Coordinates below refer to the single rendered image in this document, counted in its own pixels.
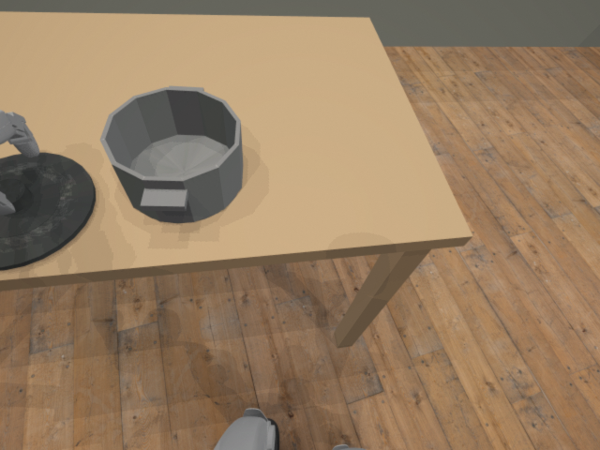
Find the left robot shin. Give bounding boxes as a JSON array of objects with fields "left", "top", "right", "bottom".
[{"left": 243, "top": 408, "right": 268, "bottom": 422}]

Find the robot left hand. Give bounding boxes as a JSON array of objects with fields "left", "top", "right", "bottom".
[{"left": 0, "top": 110, "right": 39, "bottom": 216}]

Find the left robot thigh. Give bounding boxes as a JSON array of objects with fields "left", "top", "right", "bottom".
[{"left": 214, "top": 416, "right": 276, "bottom": 450}]

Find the table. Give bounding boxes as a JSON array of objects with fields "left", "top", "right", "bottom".
[{"left": 0, "top": 11, "right": 473, "bottom": 348}]

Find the pot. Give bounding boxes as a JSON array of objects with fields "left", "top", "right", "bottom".
[{"left": 100, "top": 86, "right": 243, "bottom": 223}]

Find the lid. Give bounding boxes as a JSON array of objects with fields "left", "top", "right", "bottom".
[{"left": 0, "top": 153, "right": 96, "bottom": 271}]

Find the knob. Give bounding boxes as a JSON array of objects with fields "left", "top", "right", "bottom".
[{"left": 0, "top": 179, "right": 32, "bottom": 214}]

